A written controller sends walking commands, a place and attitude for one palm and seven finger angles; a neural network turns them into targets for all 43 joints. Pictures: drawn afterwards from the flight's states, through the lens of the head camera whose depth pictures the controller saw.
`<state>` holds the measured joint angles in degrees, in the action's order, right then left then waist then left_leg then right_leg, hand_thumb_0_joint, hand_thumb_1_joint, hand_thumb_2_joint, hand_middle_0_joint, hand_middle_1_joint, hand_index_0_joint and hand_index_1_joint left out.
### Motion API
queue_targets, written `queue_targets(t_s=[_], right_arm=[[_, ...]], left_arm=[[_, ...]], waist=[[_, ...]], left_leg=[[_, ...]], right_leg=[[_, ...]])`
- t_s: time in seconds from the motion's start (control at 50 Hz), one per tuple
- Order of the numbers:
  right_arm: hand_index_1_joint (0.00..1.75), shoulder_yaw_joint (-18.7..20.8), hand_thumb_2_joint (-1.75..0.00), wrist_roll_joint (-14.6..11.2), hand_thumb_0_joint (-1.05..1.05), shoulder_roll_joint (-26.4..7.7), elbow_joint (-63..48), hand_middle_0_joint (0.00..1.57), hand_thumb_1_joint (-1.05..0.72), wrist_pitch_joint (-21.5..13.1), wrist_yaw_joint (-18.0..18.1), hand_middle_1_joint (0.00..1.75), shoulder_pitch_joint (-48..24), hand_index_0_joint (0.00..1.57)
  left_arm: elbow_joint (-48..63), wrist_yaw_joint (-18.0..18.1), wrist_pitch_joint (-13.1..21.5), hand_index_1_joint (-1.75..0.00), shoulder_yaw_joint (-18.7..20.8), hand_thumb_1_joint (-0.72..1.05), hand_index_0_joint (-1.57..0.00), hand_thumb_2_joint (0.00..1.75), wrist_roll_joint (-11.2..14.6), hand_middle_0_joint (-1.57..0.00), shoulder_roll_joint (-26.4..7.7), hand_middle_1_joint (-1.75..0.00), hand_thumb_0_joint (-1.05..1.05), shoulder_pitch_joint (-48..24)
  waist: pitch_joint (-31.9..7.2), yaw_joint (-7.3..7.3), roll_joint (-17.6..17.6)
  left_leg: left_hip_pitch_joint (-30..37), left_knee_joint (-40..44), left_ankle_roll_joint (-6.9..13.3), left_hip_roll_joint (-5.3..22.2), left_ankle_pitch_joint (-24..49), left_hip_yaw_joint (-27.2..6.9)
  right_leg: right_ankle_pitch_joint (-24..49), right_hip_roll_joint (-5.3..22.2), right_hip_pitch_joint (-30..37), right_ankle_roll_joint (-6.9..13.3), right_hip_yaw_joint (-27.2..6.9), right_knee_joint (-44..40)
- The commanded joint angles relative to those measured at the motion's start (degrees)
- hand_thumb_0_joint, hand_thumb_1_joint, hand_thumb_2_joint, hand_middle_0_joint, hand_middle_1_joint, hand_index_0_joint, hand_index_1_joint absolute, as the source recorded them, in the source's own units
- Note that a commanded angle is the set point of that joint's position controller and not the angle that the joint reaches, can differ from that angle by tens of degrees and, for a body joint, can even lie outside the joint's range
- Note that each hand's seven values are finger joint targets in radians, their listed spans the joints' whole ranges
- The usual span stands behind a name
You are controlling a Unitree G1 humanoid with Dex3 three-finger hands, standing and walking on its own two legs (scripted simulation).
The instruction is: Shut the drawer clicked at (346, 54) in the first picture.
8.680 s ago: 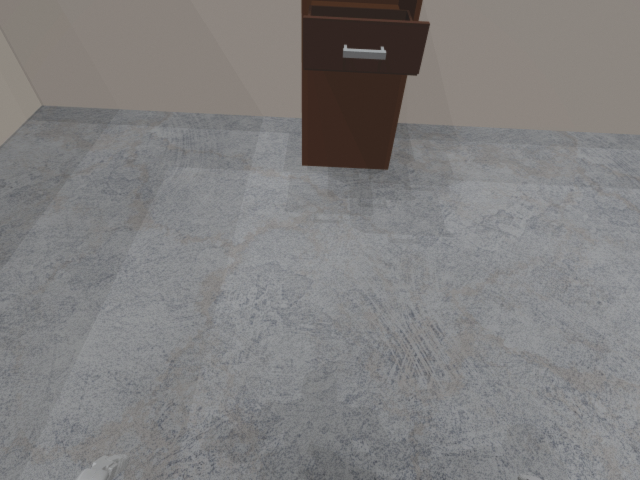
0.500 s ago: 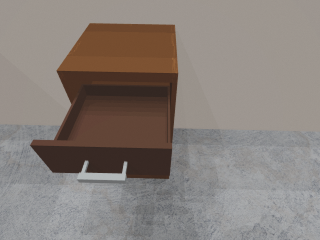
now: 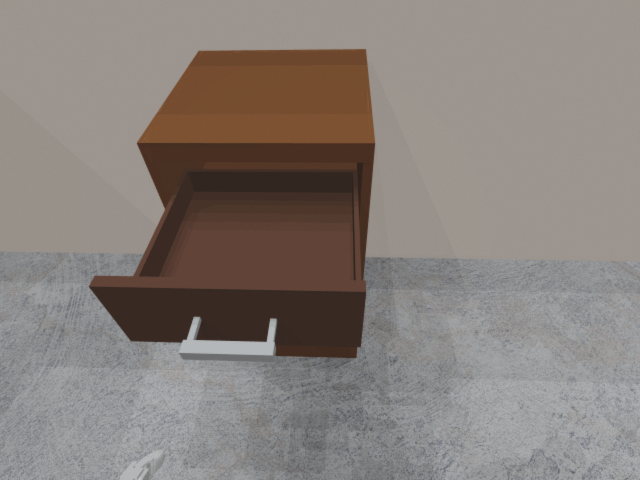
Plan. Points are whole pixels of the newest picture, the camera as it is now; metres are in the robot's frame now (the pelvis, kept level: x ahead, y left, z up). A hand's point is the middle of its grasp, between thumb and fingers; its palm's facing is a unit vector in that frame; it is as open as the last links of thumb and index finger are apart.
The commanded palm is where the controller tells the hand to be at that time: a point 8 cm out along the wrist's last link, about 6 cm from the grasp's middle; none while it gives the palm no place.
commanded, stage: raise the hand and make a fist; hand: left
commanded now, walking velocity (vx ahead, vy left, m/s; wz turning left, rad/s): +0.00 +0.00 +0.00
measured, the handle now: (231, 337) +0.33 +0.16 -0.05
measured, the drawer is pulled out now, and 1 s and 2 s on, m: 0.30 0.30 0.30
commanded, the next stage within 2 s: bring the fist close to the handle in 1.76 s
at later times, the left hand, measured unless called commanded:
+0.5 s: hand (203, 479) +0.13 +0.14 +0.01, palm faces +0.09 -1.00 +0.02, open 4.8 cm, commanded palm +0.10 +0.18 -0.02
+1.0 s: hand (241, 478) +0.13 +0.10 +0.01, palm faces -0.09 -1.00 +0.00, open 3.1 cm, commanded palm +0.10 +0.17 +0.03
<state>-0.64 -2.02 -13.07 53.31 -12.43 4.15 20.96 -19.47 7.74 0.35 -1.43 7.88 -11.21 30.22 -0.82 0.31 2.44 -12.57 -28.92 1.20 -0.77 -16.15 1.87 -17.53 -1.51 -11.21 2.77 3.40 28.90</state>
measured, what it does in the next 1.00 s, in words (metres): lowers itself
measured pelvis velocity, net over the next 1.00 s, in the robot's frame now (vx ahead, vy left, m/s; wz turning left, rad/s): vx -0.03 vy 0.00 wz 0.01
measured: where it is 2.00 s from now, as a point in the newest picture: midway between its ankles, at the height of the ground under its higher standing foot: outside the picture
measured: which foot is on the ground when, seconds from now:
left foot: down 0.00-1.00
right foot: down 0.00-1.00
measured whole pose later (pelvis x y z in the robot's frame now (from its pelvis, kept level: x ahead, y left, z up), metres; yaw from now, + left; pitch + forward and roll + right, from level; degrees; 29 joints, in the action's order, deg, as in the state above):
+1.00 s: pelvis -0.03 +0.00 -0.07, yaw +1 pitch +10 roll +0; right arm 1.0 -2.0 -14.6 25.3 -8.8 1.6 14.1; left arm 19.1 -4.8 20.3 -9.3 5.9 -8.2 40.1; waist -7.3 0.5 2.0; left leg -42.7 -60.0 1.4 -0.3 -27.7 1.1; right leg -29.4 -0.7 -40.7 3.2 5.0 59.5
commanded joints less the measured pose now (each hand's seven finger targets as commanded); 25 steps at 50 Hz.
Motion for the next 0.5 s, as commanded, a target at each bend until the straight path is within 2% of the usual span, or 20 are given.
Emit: queue_targets(t_s=[0.0,0.02,0.04,0.08,0.1,0.12,0.14,0.16,0.18,0.2,0.22,0.28,0.3,0.32,0.36,0.38,0.4,0.42,0.46,0.48], right_arm=[[0.30,2.89,-0.90,0.84,0.00,-8.44,-16.18,0.20,-0.90,-8.70,0.08,0.30,-9.72,0.20],[0.30,3.46,-0.90,1.42,0.00,-8.30,-17.67,0.20,-0.90,-8.74,-0.57,0.30,-9.45,0.20],[0.30,4.01,-0.90,1.60,0.00,-8.00,-19.81,0.20,-0.90,-8.90,-1.32,0.30,-11.23,0.20],[0.30,4.63,-0.90,1.70,0.00,-7.84,-23.25,0.20,-0.90,-8.40,-3.00,0.30,-13.50,0.20],[0.30,5.14,-0.90,1.63,0.00,-7.70,-24.47,0.20,-0.90,-7.67,-4.36,0.30,-14.13,0.20],[0.30,5.41,-0.90,1.90,0.00,-7.81,-25.90,0.20,-0.90,-6.62,-5.53,0.30,-14.97,0.20],[0.30,5.83,-0.90,2.18,0.00,-7.73,-27.72,0.20,-0.90,-5.39,-6.28,0.30,-16.50,0.20],[0.30,6.00,-0.90,2.19,0.00,-7.21,-29.69,0.20,-0.90,-3.70,-6.56,0.30,-17.35,0.20],[0.30,5.53,-0.90,2.32,0.00,-7.07,-32.37,0.20,-0.90,-1.93,-6.60,0.30,-18.78,0.20],[0.30,5.40,-0.90,2.28,0.00,-6.66,-33.28,0.20,-0.90,-0.08,-6.59,0.30,-18.71,0.20],[0.30,4.86,-0.90,2.16,0.00,-6.13,-36.39,0.20,-0.90,0.97,-6.53,0.30,-19.92,0.20],[0.30,4.52,-0.90,2.42,0.00,-4.07,-36.82,0.20,-0.90,2.21,-5.64,0.30,-14.87,0.20],[0.30,4.51,-0.90,2.47,0.00,-4.33,-36.40,0.20,-0.90,2.28,-5.24,0.30,-12.67,0.20],[0.30,4.23,-0.90,2.50,0.00,-4.46,-36.41,0.20,-0.90,1.97,-4.80,0.30,-13.12,0.20],[0.30,3.15,-0.90,2.12,0.00,-5.03,-35.44,0.20,-0.90,0.12,-4.34,0.30,-13.40,0.20],[0.30,2.71,-0.90,2.08,0.00,-5.44,-35.00,0.20,-0.90,-0.89,-4.09,0.30,-13.44,0.20],[0.30,2.41,-0.90,1.75,0.00,-5.91,-34.85,0.20,-0.90,-1.64,-3.82,0.30,-13.53,0.20],[0.30,2.45,-0.90,1.54,0.00,-6.38,-34.42,0.20,-0.90,-2.23,-3.49,0.30,-12.67,0.20],[0.30,2.34,-0.90,0.84,0.00,-7.06,-34.96,0.20,-0.90,-2.30,-2.76,0.30,-11.86,0.20],[0.30,2.30,-0.90,0.26,0.00,-7.15,-35.60,0.20,-0.90,-1.62,-2.42,0.30,-11.73,0.20]], left_arm=[[20.31,-2.99,11.69,-0.47,-8.99,0.90,-0.36,0.90,1.23,-0.36,9.41,-0.47,0.00,-7.56],[17.08,-4.33,13.92,-0.50,-8.95,0.90,-0.38,0.90,0.99,-0.38,10.45,-0.50,0.00,-3.51],[14.70,-6.68,16.93,-0.52,-8.60,0.90,-0.40,0.90,1.96,-0.40,12.22,-0.52,0.00,4.12],[15.76,-12.21,24.13,-0.56,-5.69,0.90,-0.44,0.90,4.08,-0.44,10.91,-0.56,0.00,12.44],[15.19,-14.69,27.33,-0.58,-1.80,0.90,-0.46,0.90,4.06,-0.46,7.79,-0.58,0.00,16.25],[16.81,-17.07,31.02,-0.60,-0.11,0.90,-0.48,0.90,3.96,-0.48,5.93,-0.60,0.00,15.81],[17.96,-17.71,33.35,-0.62,2.23,0.90,-0.50,0.90,2.44,-0.50,3.21,-0.62,0.00,15.64],[18.83,-16.72,33.38,-0.65,4.73,0.90,-0.52,0.90,0.51,-0.52,0.94,-0.65,0.00,16.42],[23.40,-15.55,32.34,-0.67,3.54,0.90,-0.54,0.90,-1.68,-0.54,0.39,-0.67,0.00,14.09],[25.81,-13.32,30.83,-0.69,4.59,0.90,-0.56,0.90,-3.61,-0.56,-1.61,-0.69,0.00,11.17],[32.44,-11.60,30.07,-0.71,1.16,0.90,-0.58,0.90,-4.47,-0.58,0.64,-0.71,0.00,7.27],[42.29,-7.39,32.24,-0.78,0.33,0.90,-0.64,0.90,-3.78,-0.64,2.26,-0.78,0.00,1.81],[48.23,-6.73,34.28,-0.80,0.76,0.90,-0.66,0.90,-2.49,-0.66,1.56,-0.80,0.00,-2.86],[50.97,-6.94,36.17,-0.82,-0.86,0.90,-0.68,0.90,-1.59,-0.68,2.50,-0.82,0.00,-3.58],[52.64,-9.51,38.88,-0.86,-5.88,0.90,-0.72,0.90,-0.23,-0.72,4.46,-0.86,0.00,-7.75],[52.65,-11.32,39.44,-0.88,-8.50,0.90,-0.74,0.90,0.28,-0.74,5.63,-0.88,0.00,-9.25],[50.69,-13.04,38.84,-0.91,-10.68,0.90,-0.76,0.90,0.36,-0.76,6.67,-0.91,0.00,-10.19],[47.76,-14.81,37.66,-0.93,-11.53,0.90,-0.78,0.90,0.79,-0.78,6.77,-0.93,0.00,-9.95],[40.85,-18.21,31.88,-0.97,-11.43,0.90,-0.82,0.90,0.55,-0.82,5.19,-0.97,0.00,-1.83],[38.53,-19.14,28.04,-0.99,-9.57,0.90,-0.84,0.90,0.05,-0.84,3.12,-0.99,0.00,0.76]], waist=[[1.91,4.30,-12.63],[1.77,3.23,-19.00],[1.35,0.64,-21.57],[-2.52,-2.38,-23.02],[-4.48,-4.37,-17.04],[-6.06,-4.39,-13.06],[-7.91,-4.87,-8.02],[-8.99,-5.76,-4.64],[-9.64,-5.95,-0.03],[-8.17,-6.02,3.12],[-9.47,-5.08,5.58],[-16.56,-2.82,5.72],[-19.54,-0.90,3.81],[-19.79,-0.15,4.22],[-17.26,2.80,2.92],[-16.88,3.81,2.39],[-14.50,5.50,0.25],[-13.13,6.15,-2.60],[-11.22,4.90,-5.78],[-11.54,3.76,-8.06]], left_leg=[[-5.74,-3.69,1.63,0.68,3.26,-4.44],[-9.43,-6.13,1.10,0.51,1.24,-4.63],[-13.87,-8.05,0.45,0.45,-0.23,-4.49],[-19.80,-11.79,-0.59,-0.03,-0.57,-3.36],[-20.21,-13.04,-1.44,-0.60,1.31,-2.41],[-20.94,-15.22,-1.95,-0.83,2.98,-1.75],[-22.30,-17.83,-1.84,-1.09,4.34,-0.77],[-23.68,-18.88,-1.48,-1.19,4.86,0.14],[-24.32,-19.44,-1.11,-1.39,4.12,0.78],[-25.35,-19.29,-1.20,-1.54,1.85,0.47],[-24.89,-19.71,-0.87,-1.55,0.42,0.24],[-23.62,-23.41,0.16,0.11,2.62,-1.89],[-23.06,-24.94,0.39,0.64,2.58,-2.76],[-22.70,-26.11,0.55,0.95,2.05,-3.54],[-24.48,-27.84,1.05,1.36,-1.31,-5.06],[-25.49,-28.36,1.35,1.46,-2.82,-5.69],[-26.43,-28.75,1.68,1.80,-4.77,-6.31],[-28.81,-28.98,1.70,1.75,-7.64,-6.66],[-32.35,-28.40,1.46,1.34,-10.75,-6.13],[-33.13,-27.52,1.35,1.06,-11.33,-5.82]], right_leg=[[-1.00,2.16,-16.64,-2.33,0.65,-0.52],[-4.21,1.95,-20.07,-2.51,0.70,1.25],[-5.87,1.83,-21.18,-2.43,0.94,3.74],[-3.29,1.79,-20.36,-2.16,0.39,8.87],[1.43,1.96,-18.76,-1.32,-0.03,11.56],[5.53,2.01,-19.21,-0.79,0.51,15.28],[8.28,2.01,-20.12,-0.35,0.45,18.76],[8.64,1.98,-20.39,0.13,0.54,20.98],[7.74,2.00,-21.41,0.53,0.27,22.56],[5.00,2.12,-22.71,0.93,-0.15,22.86],[3.13,2.05,-23.88,1.19,-0.72,23.51],[3.52,1.27,-27.68,0.70,-1.74,24.97],[2.90,0.74,-29.02,0.15,-2.11,25.41],[1.39,0.45,-30.64,0.06,-2.27,25.54],[-2.56,0.31,-34.66,-0.29,-2.62,24.87],[-4.38,0.46,-35.29,-0.35,-2.80,24.59],[-6.49,0.57,-36.37,-0.56,-3.31,23.35],[-9.18,0.71,-36.04,-0.88,-3.60,22.38],[-13.67,1.25,-33.52,-1.28,-5.32,19.31],[-15.62,1.60,-31.69,-1.56,-5.91,17.87]])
